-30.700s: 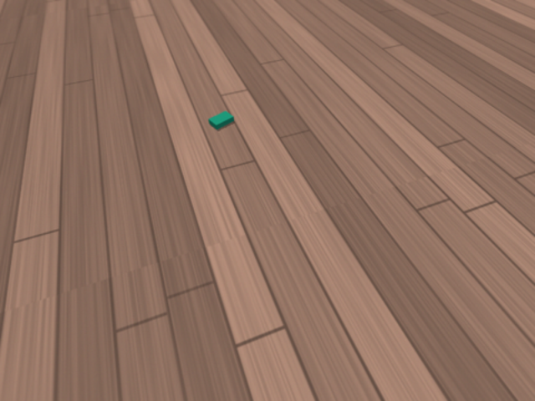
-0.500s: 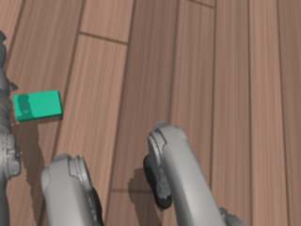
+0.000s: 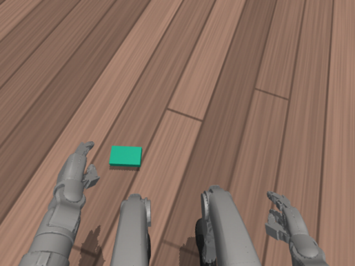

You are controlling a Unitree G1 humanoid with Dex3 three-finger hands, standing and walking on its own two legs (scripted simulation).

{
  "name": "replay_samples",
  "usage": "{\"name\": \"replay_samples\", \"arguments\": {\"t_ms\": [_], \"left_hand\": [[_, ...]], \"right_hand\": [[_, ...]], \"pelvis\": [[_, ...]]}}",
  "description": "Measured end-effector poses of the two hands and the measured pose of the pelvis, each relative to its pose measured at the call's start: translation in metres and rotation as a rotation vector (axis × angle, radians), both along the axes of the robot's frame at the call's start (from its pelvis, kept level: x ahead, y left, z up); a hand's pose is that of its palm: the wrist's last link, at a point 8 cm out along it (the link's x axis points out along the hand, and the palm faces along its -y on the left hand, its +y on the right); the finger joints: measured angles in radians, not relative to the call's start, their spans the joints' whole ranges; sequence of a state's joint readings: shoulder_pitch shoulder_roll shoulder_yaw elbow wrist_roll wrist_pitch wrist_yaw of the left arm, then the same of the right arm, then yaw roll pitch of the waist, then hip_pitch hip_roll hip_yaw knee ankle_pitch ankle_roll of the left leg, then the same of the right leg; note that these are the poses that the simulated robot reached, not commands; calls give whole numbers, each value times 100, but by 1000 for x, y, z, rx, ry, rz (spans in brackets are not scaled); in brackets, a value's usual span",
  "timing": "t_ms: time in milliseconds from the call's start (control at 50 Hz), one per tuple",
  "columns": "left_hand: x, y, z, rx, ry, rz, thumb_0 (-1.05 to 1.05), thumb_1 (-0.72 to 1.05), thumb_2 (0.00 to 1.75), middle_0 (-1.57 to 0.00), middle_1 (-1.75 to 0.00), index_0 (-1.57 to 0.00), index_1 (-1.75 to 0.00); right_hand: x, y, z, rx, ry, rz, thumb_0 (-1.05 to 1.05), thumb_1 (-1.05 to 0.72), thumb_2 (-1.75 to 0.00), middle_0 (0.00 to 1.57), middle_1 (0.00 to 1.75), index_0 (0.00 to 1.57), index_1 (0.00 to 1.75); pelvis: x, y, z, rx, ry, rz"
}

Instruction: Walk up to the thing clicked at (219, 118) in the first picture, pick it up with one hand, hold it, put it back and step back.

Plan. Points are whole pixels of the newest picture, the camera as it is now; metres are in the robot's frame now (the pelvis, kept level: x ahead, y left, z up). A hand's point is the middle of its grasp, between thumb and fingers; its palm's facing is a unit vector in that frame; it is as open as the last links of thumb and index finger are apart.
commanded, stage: home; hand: left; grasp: from above
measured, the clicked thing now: (126, 156) +0.53 +0.18 -0.51
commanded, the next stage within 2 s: none
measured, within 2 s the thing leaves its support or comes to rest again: neither
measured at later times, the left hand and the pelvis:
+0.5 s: hand (69, 186) +0.27 +0.18 +0.10, palm faces +0.07 -0.97 -0.21, open 7.4 cm; pelvis +0.07 +0.00 +0.17, yaw +1 degrees
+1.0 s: hand (50, 205) +0.24 +0.18 +0.14, palm faces +0.08 -0.98 -0.19, open 7.4 cm; pelvis +0.09 +0.00 +0.19, yaw +2 degrees
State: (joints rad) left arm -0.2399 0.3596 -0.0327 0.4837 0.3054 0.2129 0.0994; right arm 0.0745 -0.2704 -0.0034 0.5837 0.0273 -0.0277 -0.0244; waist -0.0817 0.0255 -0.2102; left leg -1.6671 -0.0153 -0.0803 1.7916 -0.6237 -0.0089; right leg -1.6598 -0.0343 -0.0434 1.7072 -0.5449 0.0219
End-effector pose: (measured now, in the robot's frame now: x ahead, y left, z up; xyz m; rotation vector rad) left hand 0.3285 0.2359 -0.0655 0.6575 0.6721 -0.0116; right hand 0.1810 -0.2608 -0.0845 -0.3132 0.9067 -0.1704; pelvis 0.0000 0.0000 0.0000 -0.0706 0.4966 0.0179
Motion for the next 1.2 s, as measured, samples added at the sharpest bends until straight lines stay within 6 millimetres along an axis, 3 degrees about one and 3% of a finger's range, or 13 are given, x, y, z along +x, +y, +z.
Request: {"name": "replay_samples", "arguments": {"t_ms": [160, 360, 500, 640, 740, 880, 1200], "left_hand": [[-29, -18, 63, -195, 52, 157, 1, 89, 89, -20, -31, -21, -30], [-57, -17, 136, -349, 94, 325, 1, 90, 89, -20, -30, -21, -30], [-75, -11, 187, -378, 90, 354, 1, 90, 90, -20, -30, -20, -30], [-92, -8, 230, -382, 56, 351, 1, 91, 90, -20, -30, -20, -30], [-103, -6, 240, -383, 58, 358, 1, 91, 90, -20, -30, -20, -30], [-111, -7, 234, -396, 86, 371, 1, 91, 90, -20, -30, -20, -30], [-102, -8, 234, -390, 76, 353, 1, 91, 90, -20, -30, -20, -30]], "right_hand": [[18, 22, 70, 64, -118, -6, 1, -90, -90, 20, 30, 20, 30], [12, 17, 138, 32, -111, -75, 1, -90, -90, 20, 30, 20, 30], [20, 12, 179, 2, -156, -98, 2, -90, -90, 20, 30, 20, 30], [45, 17, 210, 7, -266, -81, 2, -90, -90, 20, 30, 20, 30], [64, 24, 223, 18, -341, -45, 2, -90, -90, 20, 30, 20, 30], [79, 30, 231, 19, -386, 14, 2, -90, -90, 20, 30, 20, 30], [60, 24, 218, 6, -321, -16, 2, -90, -90, 20, 30, 20, 30]], "pelvis": [[17, -5, 65, 19, -83, 1], [49, -6, 134, 23, -173, 6], [71, -4, 168, 25, -237, 7], [87, -2, 188, 25, -291, 13], [90, -2, 193, 28, -316, 20], [87, -4, 193, 32, -328, 28], [90, -4, 192, 30, -324, 22]]}}
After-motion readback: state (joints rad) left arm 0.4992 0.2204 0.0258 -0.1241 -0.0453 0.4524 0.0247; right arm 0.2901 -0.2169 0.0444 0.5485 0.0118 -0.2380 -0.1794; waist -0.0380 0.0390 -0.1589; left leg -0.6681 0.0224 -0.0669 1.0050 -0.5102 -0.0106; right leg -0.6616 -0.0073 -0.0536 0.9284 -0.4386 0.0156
